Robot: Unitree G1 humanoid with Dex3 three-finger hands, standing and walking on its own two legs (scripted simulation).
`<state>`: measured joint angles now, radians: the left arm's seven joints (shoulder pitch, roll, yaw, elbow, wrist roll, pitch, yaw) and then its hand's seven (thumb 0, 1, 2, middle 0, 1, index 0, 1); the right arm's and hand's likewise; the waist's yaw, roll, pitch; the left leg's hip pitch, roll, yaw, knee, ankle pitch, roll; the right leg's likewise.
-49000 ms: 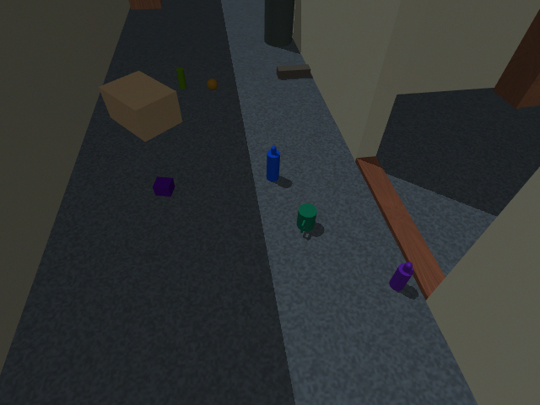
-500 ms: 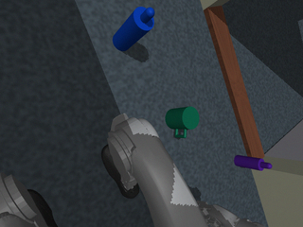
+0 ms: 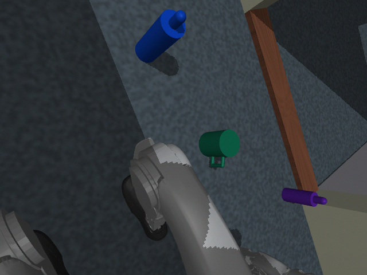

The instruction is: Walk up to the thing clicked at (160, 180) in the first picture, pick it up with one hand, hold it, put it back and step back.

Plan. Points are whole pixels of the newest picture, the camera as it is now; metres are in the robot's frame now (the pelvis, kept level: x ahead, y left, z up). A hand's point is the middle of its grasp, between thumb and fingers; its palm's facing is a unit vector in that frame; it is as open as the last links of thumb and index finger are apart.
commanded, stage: withdraw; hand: left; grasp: from above
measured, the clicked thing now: out of the picture +0.45 +0.32 -0.30
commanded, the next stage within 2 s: home in 1.00 s
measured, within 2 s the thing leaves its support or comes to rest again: rests again in 0.40 s
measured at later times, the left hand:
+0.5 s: hand out of the picture +0.46 +0.38 -0.15, palm faces -0.05 -0.36 -0.93, open 13.6 cm
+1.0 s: hand out of the picture +0.45 +0.35 -0.19, palm faces -0.42 -0.23 -0.88, open 13.8 cm
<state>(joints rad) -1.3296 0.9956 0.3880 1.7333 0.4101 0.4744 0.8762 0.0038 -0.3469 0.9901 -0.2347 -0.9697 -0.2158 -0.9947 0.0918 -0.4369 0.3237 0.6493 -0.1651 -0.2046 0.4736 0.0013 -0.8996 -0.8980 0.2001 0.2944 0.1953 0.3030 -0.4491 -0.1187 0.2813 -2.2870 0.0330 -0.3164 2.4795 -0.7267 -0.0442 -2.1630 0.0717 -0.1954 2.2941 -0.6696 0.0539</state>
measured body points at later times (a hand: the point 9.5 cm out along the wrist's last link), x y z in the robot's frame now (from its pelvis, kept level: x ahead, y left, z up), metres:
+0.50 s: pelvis +0.00 +0.00 +0.01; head +0.27 +0.10 +0.36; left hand +0.46 +0.39 -0.10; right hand +0.05 -0.26 -0.07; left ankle +0.06 +0.14 -0.29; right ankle +0.12 -0.12 -0.29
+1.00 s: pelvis +0.00 +0.00 +0.00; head +0.26 +0.09 +0.35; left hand +0.47 +0.35 -0.14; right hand +0.04 -0.27 -0.09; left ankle +0.06 +0.14 -0.29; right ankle +0.12 -0.12 -0.29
